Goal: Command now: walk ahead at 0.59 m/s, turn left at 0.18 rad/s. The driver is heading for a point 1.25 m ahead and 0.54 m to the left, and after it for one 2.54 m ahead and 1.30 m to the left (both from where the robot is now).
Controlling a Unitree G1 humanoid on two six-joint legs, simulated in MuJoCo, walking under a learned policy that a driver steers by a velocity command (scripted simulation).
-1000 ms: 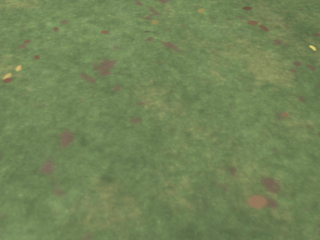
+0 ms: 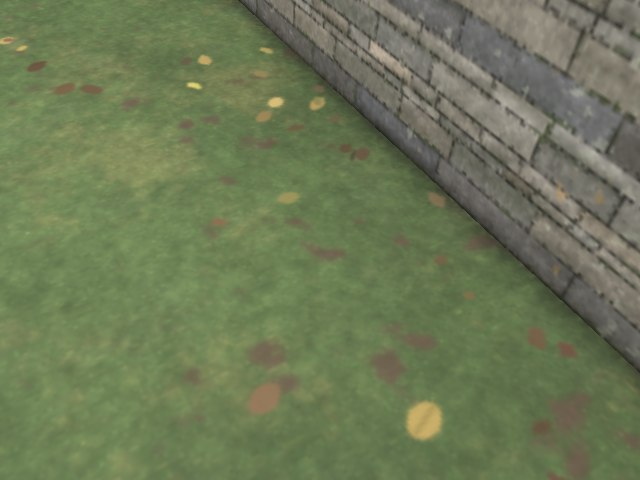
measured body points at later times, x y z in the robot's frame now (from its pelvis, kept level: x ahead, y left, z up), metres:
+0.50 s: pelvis +0.27 -0.02 +0.00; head +0.29 -0.02 +0.45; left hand +0.27 +0.28 -0.10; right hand +0.46 -0.26 -0.12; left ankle +0.19 +0.07 -0.64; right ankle +0.25 -0.15 -0.74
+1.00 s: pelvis +0.63 +0.22 -0.01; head +0.66 +0.23 +0.44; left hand +0.59 +0.52 -0.09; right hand +0.85 +0.03 -0.14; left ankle +0.57 +0.18 -0.74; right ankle +0.85 +0.16 -0.67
